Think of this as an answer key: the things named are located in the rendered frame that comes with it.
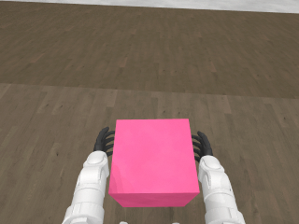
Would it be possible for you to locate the left robot hand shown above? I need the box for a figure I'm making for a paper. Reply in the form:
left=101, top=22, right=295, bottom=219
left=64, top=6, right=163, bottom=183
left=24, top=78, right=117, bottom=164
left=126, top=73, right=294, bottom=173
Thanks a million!
left=93, top=126, right=116, bottom=157

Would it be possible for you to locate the right robot forearm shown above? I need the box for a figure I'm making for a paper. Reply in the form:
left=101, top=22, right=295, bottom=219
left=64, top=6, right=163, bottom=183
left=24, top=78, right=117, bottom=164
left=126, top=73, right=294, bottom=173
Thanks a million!
left=197, top=155, right=246, bottom=224

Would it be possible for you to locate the carton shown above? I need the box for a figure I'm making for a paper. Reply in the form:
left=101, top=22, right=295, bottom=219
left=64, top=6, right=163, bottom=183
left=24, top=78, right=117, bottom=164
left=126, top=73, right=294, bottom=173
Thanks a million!
left=108, top=119, right=200, bottom=207

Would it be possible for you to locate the right robot hand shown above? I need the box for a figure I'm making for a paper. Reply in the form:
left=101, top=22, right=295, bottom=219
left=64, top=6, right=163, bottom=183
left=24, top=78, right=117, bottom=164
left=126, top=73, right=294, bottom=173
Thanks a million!
left=191, top=131, right=213, bottom=163

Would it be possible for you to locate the left robot forearm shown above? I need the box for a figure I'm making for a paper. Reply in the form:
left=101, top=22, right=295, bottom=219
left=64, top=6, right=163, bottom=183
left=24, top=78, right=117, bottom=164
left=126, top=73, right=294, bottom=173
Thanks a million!
left=62, top=150, right=109, bottom=224

